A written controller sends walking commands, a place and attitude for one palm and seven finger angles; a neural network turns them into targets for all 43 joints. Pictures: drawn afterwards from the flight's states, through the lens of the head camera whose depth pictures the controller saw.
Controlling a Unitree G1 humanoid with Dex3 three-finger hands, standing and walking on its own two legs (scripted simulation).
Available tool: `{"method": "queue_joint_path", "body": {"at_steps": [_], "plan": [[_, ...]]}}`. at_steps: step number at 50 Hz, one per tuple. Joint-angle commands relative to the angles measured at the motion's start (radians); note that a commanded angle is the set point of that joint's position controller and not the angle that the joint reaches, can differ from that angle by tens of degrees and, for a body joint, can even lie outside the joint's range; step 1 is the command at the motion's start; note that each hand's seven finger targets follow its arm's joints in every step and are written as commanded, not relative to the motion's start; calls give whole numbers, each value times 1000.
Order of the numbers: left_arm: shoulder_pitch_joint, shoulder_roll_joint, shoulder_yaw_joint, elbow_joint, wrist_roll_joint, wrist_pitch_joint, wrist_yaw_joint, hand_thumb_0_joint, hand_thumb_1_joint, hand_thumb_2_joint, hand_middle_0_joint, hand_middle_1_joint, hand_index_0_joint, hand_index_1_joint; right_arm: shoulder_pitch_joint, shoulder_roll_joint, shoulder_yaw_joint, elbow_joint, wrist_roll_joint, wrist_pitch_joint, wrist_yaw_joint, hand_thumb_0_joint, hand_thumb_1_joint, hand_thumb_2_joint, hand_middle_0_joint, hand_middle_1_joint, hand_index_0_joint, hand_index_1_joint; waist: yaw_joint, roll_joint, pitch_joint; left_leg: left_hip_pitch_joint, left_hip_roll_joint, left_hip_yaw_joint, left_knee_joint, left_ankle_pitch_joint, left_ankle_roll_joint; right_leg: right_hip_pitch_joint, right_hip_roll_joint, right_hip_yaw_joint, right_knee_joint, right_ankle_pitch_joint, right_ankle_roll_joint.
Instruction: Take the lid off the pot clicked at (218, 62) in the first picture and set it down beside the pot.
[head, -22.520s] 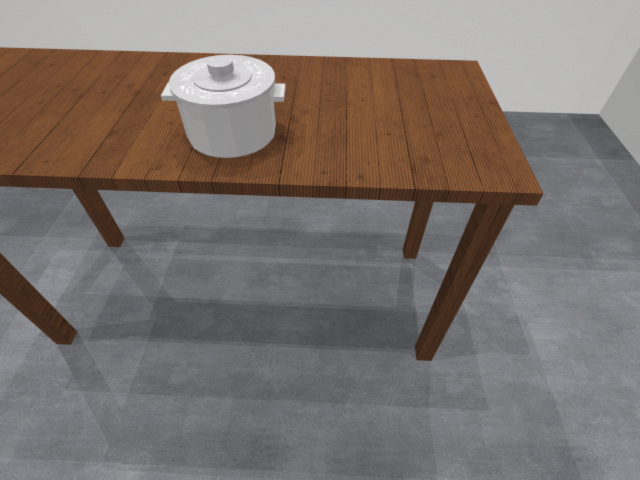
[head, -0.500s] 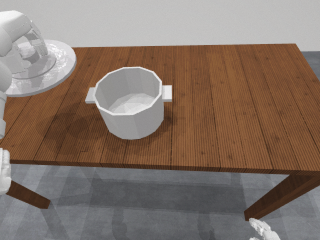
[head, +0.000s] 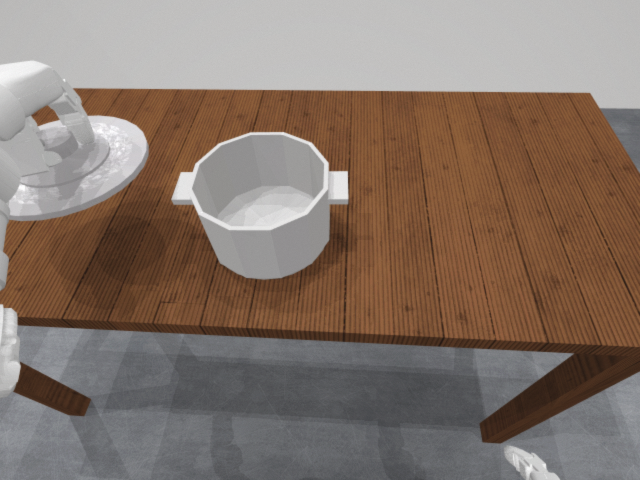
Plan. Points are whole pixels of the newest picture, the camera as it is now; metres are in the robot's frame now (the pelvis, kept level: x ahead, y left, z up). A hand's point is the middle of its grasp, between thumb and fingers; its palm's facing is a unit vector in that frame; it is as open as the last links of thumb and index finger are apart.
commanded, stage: lower the lid onto the table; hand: left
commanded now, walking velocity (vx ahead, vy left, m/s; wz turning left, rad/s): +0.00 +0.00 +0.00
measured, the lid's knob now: (53, 143) +0.46 +0.32 +0.18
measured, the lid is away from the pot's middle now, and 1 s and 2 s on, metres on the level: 0.23 0.23 0.23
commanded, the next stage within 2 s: none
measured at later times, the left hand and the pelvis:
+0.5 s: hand (60, 168) +0.44 +0.31 +0.17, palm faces -0.34 -0.07 -0.94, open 7.4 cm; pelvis +0.01 +0.01 +0.00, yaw +0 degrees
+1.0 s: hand (76, 186) +0.44 +0.31 +0.14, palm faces -0.40 -0.09 -0.91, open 7.4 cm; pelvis +0.01 +0.01 +0.00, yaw +0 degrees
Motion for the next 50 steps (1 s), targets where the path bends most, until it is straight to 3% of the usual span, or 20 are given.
{"method": "queue_joint_path", "body": {"at_steps": [1,5,9,12,15,18,20,24,29,30,32,33,37,39,40,41,42,44,45,50], "plan": [[-546,373,137,-214,21,-11,63,0,396,1328,-1029,-643,-1027,-632,-5,-147,-57,-111,0,-26,-2,0,-900,-900,200,300,200,300,-4,47,-406,66,-44,-1,-37,402,50,255,83,-27,28,254,-88],[-578,396,171,-412,3,-34,82,0,396,1328,-1029,-643,-1027,-632,-11,-133,-62,-136,-11,-49,6,0,-900,-900,200,300,200,300,4,154,-548,196,-34,-33,-14,673,49,281,91,-16,45,335,-88],[-400,410,218,-235,-8,-31,73,0,396,1328,-1029,-643,-1027,-632,10,-157,-67,-109,-11,-35,18,0,-900,-900,200,300,200,300,6,28,-436,107,-36,-25,-12,603,46,272,86,-29,36,339,-86],[-414,290,123,-239,-10,-28,61,0,396,1328,-1029,-643,-1027,-632,-14,-141,-63,-121,-4,-22,23,0,-900,-900,200,300,200,300,-7,31,-386,95,-36,-17,-24,563,45,237,87,-37,32,308,-84],[-441,321,146,-354,-14,-32,72,0,396,1328,-1029,-643,-1027,-632,-12,-142,-69,-131,-13,-20,32,0,-900,-900,200,300,200,300,1,87,-467,155,-34,-26,-16,648,43,251,94,-27,37,321,-85],[-411,356,185,-306,-10,-33,76,0,396,1328,-1029,-643,-1027,-632,-11,-141,-63,-124,-12,-21,29,0,-900,-900,200,300,200,300,2,48,-440,127,-37,-31,-9,632,46,261,93,-33,39,341,-86],[-448,405,221,-358,-10,-43,82,0,396,1328,-1029,-643,-1027,-632,-4,-144,-66,-130,-16,-21,29,0,-900,-900,200,300,200,300,7,53,-499,139,-40,-30,-19,637,46,294,95,-24,42,344,-82],[-412,339,165,-285,-30,-45,83,0,396,1328,-1029,-643,-1027,-632,0,-153,-73,-107,-14,-26,26,0,-900,-900,200,300,200,300,-10,51,-422,136,-32,-31,-8,622,41,240,91,-34,35,323,-83],[-452,298,122,-291,-30,-53,91,0,396,1328,-1029,-643,-1027,-632,-4,-151,-74,-103,-17,-32,23,0,-900,-900,200,300,200,300,-18,86,-430,145,-38,-25,-2,594,42,228,90,-30,35,313,-87],[-479,347,166,-340,-20,-59,95,0,396,1328,-1029,-643,-1027,-632,11,-146,-71,-107,-19,-32,23,0,-900,-900,200,300,200,300,-4,92,-493,167,-37,-33,-13,638,41,261,100,-28,40,326,-84],[-443,343,172,-326,-21,-63,97,0,396,1328,-1029,-643,-1027,-632,2,-141,-69,-108,-17,-39,21,0,-900,-900,200,300,200,300,-2,95,-489,169,-37,-38,-2,658,44,261,97,-30,47,337,-84],[-443,306,140,-310,-22,-65,94,0,396,1328,-1029,-643,-1027,-632,-4,-138,-66,-106,-18,-39,20,0,-900,-900,200,300,200,300,-8,100,-466,161,-38,-40,-3,654,42,249,96,-33,43,336,-84],[-372,334,169,-170,-22,-69,94,0,396,1328,-1029,-643,-1027,-632,23,-152,-66,-89,-13,-33,17,0,-900,-900,200,300,200,300,-6,-4,-407,83,-44,-17,-9,540,48,263,96,-37,42,329,-81],[-392,385,194,-211,-28,-82,105,0,396,1328,-1029,-643,-1027,-632,14,-167,-73,-88,-17,-26,21,0,-900,-900,200,300,200,300,-5,23,-429,85,-45,-16,-4,553,46,271,88,-32,51,345,-86],[-456,351,160,-265,-16,-88,103,0,396,1328,-1029,-643,-1027,-632,11,-149,-67,-101,-20,-25,19,0,-900,-900,200,300,200,300,-7,68,-482,112,-48,-22,-14,596,46,284,96,-28,50,347,-83],[-446,329,153,-258,-12,-89,103,0,396,1328,-1029,-643,-1027,-632,9,-144,-73,-98,-19,-31,17,0,-900,-900,200,300,200,300,-9,77,-455,123,-45,-28,3,607,51,265,92,-30,50,350,-84],[-413,297,130,-230,-22,-87,101,0,396,1328,-1029,-643,-1027,-632,14,-143,-72,-94,-17,-34,17,0,-900,-900,200,300,200,300,-13,66,-453,131,-39,-23,1,618,49,256,95,-32,49,345,-80],[-396,348,164,-214,-30,-95,110,0,396,1328,-1029,-643,-1027,-632,20,-160,-76,-86,-22,-32,18,0,-900,-900,200,300,200,300,-14,72,-428,122,-39,-24,6,595,45,240,92,-31,47,322,-85],[-416,373,189,-241,-20,-102,111,0,396,1328,-1029,-643,-1027,-632,32,-153,-72,-92,-22,-31,18,0,-900,-900,200,300,200,300,-5,69,-473,129,-43,-25,-2,606,49,267,101,-29,49,329,-82],[-380,353,173,-154,-23,-117,111,0,396,1328,-1029,-643,-1027,-632,40,-155,-72,-82,-19,-24,13,0,-900,-900,200,300,200,300,-12,36,-440,84,-46,-10,-4,536,51,266,97,-31,47,320,-78]]}}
